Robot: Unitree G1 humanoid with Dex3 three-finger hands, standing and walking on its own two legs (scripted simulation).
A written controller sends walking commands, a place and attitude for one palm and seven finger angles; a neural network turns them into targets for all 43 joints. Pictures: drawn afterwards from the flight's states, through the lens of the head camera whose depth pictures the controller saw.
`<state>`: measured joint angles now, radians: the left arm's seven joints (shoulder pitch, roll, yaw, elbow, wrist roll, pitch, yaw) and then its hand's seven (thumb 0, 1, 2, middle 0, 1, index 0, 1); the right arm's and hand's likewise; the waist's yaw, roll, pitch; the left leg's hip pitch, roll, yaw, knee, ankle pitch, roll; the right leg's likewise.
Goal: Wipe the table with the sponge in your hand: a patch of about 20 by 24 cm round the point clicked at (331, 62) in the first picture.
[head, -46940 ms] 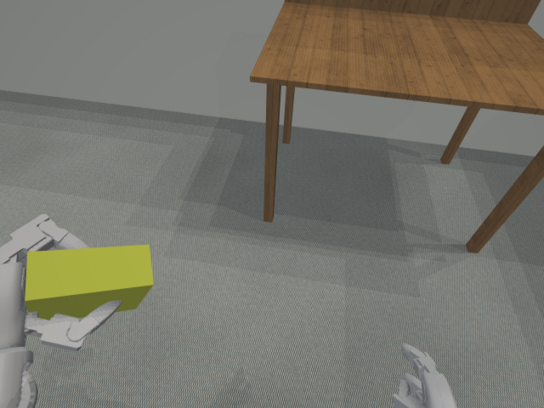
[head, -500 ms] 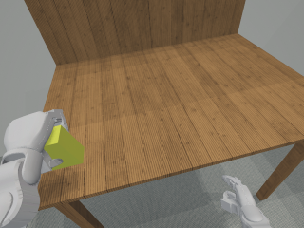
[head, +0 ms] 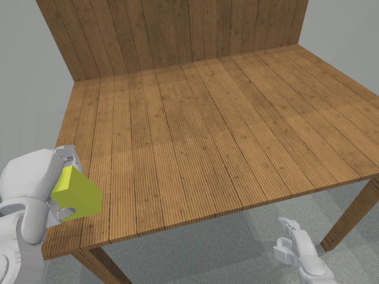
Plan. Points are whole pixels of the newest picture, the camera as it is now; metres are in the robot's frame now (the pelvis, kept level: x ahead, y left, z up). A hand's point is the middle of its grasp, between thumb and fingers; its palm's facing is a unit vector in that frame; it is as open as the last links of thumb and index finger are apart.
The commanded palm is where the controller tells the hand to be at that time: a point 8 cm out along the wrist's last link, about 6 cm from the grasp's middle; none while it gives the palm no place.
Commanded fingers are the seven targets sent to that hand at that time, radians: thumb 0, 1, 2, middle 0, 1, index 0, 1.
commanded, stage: bring the sponge back beside the body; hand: left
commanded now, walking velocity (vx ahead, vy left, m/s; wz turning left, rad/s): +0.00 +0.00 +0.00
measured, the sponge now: (65, 200) +0.20 +0.29 +0.11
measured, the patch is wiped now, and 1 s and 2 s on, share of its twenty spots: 0.95 0.95 0.95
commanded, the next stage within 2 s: step back with the hand held close in 0.60 s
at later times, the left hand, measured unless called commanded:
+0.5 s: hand (57, 194) +0.19 +0.28 +0.15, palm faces +0.14 -0.14 -0.98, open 9.0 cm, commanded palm +0.15 +0.28 +0.22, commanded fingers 0.00 0.10 1.30 -1.20 -1.60 -1.20 -1.60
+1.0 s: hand (85, 182) +0.21 +0.22 +0.17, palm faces +0.28 -0.86 -0.43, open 9.0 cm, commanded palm +0.15 +0.29 +0.21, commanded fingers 0.00 0.10 1.30 -1.20 -1.60 -1.20 -1.60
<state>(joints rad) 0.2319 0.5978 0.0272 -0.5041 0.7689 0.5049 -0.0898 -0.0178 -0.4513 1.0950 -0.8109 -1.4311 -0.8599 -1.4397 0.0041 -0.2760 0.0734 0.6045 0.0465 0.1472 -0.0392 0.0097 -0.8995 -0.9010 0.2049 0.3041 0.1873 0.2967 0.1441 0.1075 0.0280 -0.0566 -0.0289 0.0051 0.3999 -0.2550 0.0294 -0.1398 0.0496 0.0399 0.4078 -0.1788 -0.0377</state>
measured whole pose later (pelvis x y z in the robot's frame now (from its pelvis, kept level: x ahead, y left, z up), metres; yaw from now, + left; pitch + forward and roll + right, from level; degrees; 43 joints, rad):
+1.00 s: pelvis +0.00 +0.00 -0.01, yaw +1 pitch +1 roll +0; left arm 0.49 0.44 0.32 -0.70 -0.07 0.01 0.11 -0.02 -0.45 1.09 -0.81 -1.43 -0.86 -1.44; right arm 0.15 -0.23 0.04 0.53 0.02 0.10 -0.07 0.01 -0.90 -0.90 0.21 0.30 0.20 0.30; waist -0.01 -0.03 0.03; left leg -0.26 -0.04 -0.01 0.54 -0.30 0.03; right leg -0.33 0.04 0.03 0.54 -0.23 -0.02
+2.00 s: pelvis -0.16 +0.03 -0.02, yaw +1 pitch +3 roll -5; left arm 0.46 0.44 0.47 -0.68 -0.05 -0.16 0.16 -0.02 -0.46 1.09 -0.82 -1.43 -0.87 -1.44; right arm 0.19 -0.17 -0.02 0.62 0.00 -0.02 -0.06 0.01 -0.90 -0.90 0.21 0.30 0.20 0.30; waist 0.03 0.03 -0.05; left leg -0.54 0.05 0.01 0.52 -0.04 0.06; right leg -0.34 0.09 0.01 1.01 -0.48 0.02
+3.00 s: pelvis -0.39 +0.10 -0.02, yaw -5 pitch -1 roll +1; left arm 0.41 0.39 0.35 -0.51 -0.06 -0.08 0.15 -0.02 -0.46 1.09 -0.82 -1.44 -0.86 -1.45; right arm 0.21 -0.15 0.05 0.60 0.01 -0.08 -0.08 0.01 -0.90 -0.90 0.21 0.30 0.20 0.30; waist -0.03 -0.05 -0.11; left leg -0.29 0.05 0.03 0.65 -0.34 -0.03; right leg -0.38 0.00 -0.04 0.79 -0.47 -0.02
